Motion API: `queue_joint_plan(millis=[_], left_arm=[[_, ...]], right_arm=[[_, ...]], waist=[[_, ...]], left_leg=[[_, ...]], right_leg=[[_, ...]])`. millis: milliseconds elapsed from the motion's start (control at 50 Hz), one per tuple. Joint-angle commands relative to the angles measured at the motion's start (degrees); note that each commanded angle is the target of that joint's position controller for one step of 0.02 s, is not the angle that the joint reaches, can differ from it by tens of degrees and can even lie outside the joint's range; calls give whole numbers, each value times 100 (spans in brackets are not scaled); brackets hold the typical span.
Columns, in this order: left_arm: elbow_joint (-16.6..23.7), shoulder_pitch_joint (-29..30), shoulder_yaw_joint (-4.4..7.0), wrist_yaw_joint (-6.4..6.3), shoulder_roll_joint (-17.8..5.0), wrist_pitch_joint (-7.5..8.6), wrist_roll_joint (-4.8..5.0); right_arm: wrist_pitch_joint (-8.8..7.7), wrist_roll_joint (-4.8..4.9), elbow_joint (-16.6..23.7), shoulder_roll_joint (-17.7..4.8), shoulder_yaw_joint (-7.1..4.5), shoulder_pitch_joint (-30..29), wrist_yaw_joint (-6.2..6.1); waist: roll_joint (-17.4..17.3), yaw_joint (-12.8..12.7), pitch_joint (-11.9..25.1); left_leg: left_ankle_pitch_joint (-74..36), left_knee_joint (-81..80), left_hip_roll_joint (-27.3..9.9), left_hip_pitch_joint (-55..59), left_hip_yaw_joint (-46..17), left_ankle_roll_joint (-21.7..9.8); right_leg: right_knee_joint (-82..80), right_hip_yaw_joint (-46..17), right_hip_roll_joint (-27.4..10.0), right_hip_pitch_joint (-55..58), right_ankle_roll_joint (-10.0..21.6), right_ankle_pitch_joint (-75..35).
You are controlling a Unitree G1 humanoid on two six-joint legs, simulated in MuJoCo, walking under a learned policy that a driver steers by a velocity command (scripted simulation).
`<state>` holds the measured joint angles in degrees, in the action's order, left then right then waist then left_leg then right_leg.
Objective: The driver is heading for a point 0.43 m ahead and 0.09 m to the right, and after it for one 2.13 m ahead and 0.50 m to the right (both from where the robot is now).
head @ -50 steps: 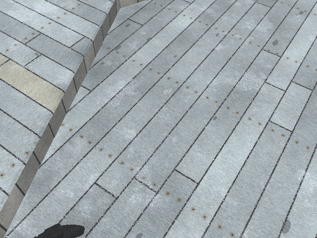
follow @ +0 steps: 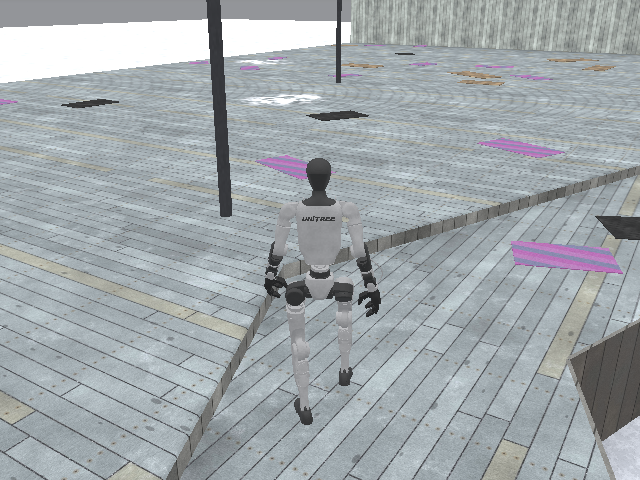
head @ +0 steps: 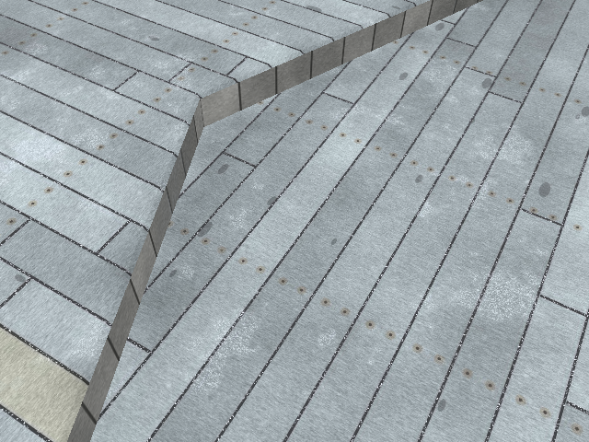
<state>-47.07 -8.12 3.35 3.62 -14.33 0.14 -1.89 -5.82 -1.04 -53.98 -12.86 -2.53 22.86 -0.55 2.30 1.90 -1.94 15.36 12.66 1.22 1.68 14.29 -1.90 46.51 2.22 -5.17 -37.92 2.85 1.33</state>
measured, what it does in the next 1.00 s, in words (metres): walks ahead, turning right: right foot, then left foot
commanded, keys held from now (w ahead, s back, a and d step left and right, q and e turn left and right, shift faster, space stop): w+e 0.10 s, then e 0.44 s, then no key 0.46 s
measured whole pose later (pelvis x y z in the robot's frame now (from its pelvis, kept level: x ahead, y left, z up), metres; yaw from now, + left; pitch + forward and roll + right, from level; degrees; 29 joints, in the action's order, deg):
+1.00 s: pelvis +0.25 -0.01 +0.00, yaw -26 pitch -1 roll -1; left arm -48.3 -10.9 2.0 -0.8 -16.0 -3.7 0.0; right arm 0.3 -0.8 -45.9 -13.1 0.5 11.8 -1.5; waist 1.9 0.6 -3.4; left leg 10.8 24.2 1.5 -12.6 -1.2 -2.4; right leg 36.3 -5.3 3.2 -11.9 -1.7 25.1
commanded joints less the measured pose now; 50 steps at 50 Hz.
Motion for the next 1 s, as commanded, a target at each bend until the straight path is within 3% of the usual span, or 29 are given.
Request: queue_joint_plan(millis=[20, 60, 100, 120, 140, 160, 180, 200, 220, 240, 260, 280, 300, 340, 380, 500, 560, 660, 700, 720, 740, 760, 780, 800, 820, 840, 880, 940, 1000], left_arm=[[582, 682, -59, 68, -96, 67, -24], [658, 747, -40, 66, -160, 68, -45], [621, 483, 15, 16, -263, 59, -57], [504, 22, 62, -23, -334, 88, -68], [280, -717, 136, -87, -435, 161, -103], [47, -1524, 273, -187, -772, 230, -191], [234, -1191, 486, -253, -1621, 183, -135], [370, -1566, 527, -280, -1729, 118, 99], [290, -1294, 477, -355, -1547, 103, 144], [250, -1013, 380, -384, -1159, 108, 201], [245, -782, 304, -413, -916, 106, 227], [281, -550, 236, -421, -710, 95, 277], [303, -605, 218, -409, -759, 126, 238], [272, -701, 254, -364, -881, 200, 204], [310, -773, 292, -373, -1020, 192, 156], [420, -1020, 316, -408, -1082, 18, 146], [458, -1108, 321, -425, -1083, -50, 98], [486, -1070, 269, -422, -1026, -120, 36], [508, -882, 245, -445, -1030, -160, 76], [533, -717, 215, -467, -1005, -172, 144], [578, -717, 147, -486, -834, -151, 180], [628, -1148, 4, -488, -361, -119, 147], [564, -1244, 112, -537, -725, -214, 156], [513, -1002, 157, -551, -967, -266, 66], [399, -924, 162, -518, -901, -289, 98], [310, -962, 135, -479, -793, -308, 132], [215, -945, 73, -412, -688, -329, 131], [93, -695, -22, -429, -559, -353, 173], [-60, -564, -75, -484, -523, -356, 217]], right_arm=[[-66, 0, 236, -782, -152, 9, -44], [6, -11, 169, -853, -168, 106, -75], [88, -31, 158, -1020, -207, 67, -111], [160, -40, 164, -1107, -234, 16, -123], [225, -10, 202, -1165, -252, -32, -123], [227, 45, 319, -1114, -236, -98, -104], [179, 162, 748, -411, -111, 246, -37], [162, 102, 866, -903, -181, -92, -31], [147, 145, 971, -696, -120, -565, -45], [124, 127, 962, -636, -77, -605, -69], [188, 24, 973, -646, -93, -724, -71], [319, -101, 948, -675, -105, -701, -62], [440, -116, 952, -619, -100, -374, -48], [566, -109, 973, -583, -92, -351, -50], [592, -97, 1049, -594, -89, -541, -41], [717, -46, 1391, -716, -85, -1390, -86], [719, -14, 1465, -757, -75, -1581, -104], [651, 82, 1467, -765, -43, -1487, -142], [620, 110, 1412, -733, -30, -1230, -164], [583, 76, 1346, -691, -22, -997, -178], [524, -3, 1317, -796, -30, -887, -214], [469, -76, 1458, -1106, -23, -1027, -232], [532, 10, 1430, -1258, -28, -1127, -187], [521, 19, 1335, -1128, -7, -825, -132], [494, 52, 1320, -830, 86, -1095, -110], [513, 33, 1374, -798, 106, -1384, -123], [516, 12, 1314, -851, 109, -1440, -164], [539, 31, 1128, -900, 95, -1149, -123], [583, 13, 957, -982, 57, -1018, -94]], waist=[[-624, 2, -410], [-635, -20, -376], [-797, -181, -103], [-809, -384, 125], [-700, -682, 546], [-319, -1072, 1074], [1361, -528, 1727], [254, -856, 2396], [-122, -740, 1724], [-283, -534, 979], [-333, -328, 599], [-408, -163, 444], [-14, -39, 556], [-116, 31, 666], [-122, -12, 793], [189, -275, 676], [277, -370, 519], [395, -423, 431], [394, -278, 353], [315, -93, 306], [-9, -94, 347], [-1234, -385, 592], [-1562, -402, 567], [-1259, -206, 439], [-786, -345, 246], [-818, -447, 219], [-1152, -447, 291], [-1132, -253, 458], [-1220, -162, 447]], left_leg=[[-2636, -402, -1635, -185, -283, -558], [-3522, -36, -1707, 223, -112, -490], [-5268, 768, -1732, 520, 57, -414], [-5988, 1600, -1711, 551, 103, -390], [-5793, 2793, -1640, 310, 137, -298], [-4148, 4437, -1455, -715, 175, -58], [1463, 6909, -275, -3394, 120, 378], [1742, 7649, 18, -3915, -1243, 438], [1163, 7472, -356, -4181, -1560, 395], [852, 6831, -545, -4079, -1530, 371], [778, 6295, -685, -3923, -1602, 373], [606, 6014, -677, -3459, -1565, 387], [667, 5879, -622, -3226, -1590, 443], [634, 5472, -568, -3165, -1575, 522], [381, 5121, -508, -3241, -1512, 539], [-41, 4357, -447, -3520, -1702, 534], [65, 3938, -354, -3521, -1783, 489], [543, 3026, -121, -2679, -1674, 254], [367, 2087, -44, -2029, -1620, 148], [-230, 1171, -63, -1484, -1612, 88], [-910, 559, -520, -881, -2071, -16], [-2600, 316, -1930, -324, -3450, -307], [-3767, 494, -2448, -900, -4068, -1222], [-3886, 397, -2394, -1226, -4290, -1490], [-3415, 443, -1951, -1270, -3592, -1299], [-3025, 457, -1586, -1295, -3099, -1014], [-3243, 529, -1189, -1068, -2621, -774], [-3193, 685, -1109, -754, -2506, -763], [-2731, 740, -1115, -685, -2685, -773]], right_leg=[[-676, 328, 92, 157, 159, -106], [-930, 495, 256, 308, 336, 302], [-1018, 719, 621, 819, 568, 946], [-1121, 780, 859, 1268, 692, 1217], [-1530, 720, 1065, 2111, 824, 1033], [-1951, 50, 672, 3491, 1057, 483], [-1860, -2939, -1353, 5570, 1944, -1710], [-2220, -3910, -1749, 5803, 2424, -3580], [-2156, -2798, -1572, 5356, 2251, -4393], [-2261, -2211, -1243, 4471, 1886, -4286], [-2421, -1845, -812, 3925, 1539, -3753], [-2626, -1600, -466, 3325, 1264, -3635], [-2604, -1568, -564, 3146, 1407, -4199], [-2567, -1420, -400, 3025, 1358, -4399], [-2541, -1391, -237, 3011, 1209, -4250], [-2657, -2003, -239, 3022, 1032, -2350], [-2608, -2297, -298, 3169, 1070, -1848], [-2201, -2478, -342, 3165, 999, -2495], [-2046, -2596, -237, 3011, 805, -2228], [-1908, -2605, -76, 2785, 591, -1684], [-1645, -2491, 162, 2416, 305, -765], [-686, -1710, 796, 2010, -3, 1539], [-185, -1006, 1441, 1831, -81, 3524], [387, -1133, 1243, 1981, -121, 3466], [596, -1208, 1141, 1987, -184, 3101], [573, -1160, 1114, 2016, -285, 2881], [218, -981, 1091, 2096, -440, 2587], [-683, -625, 961, 2371, -537, 2545], [-1721, -450, 870, 2672, -432, 2098]])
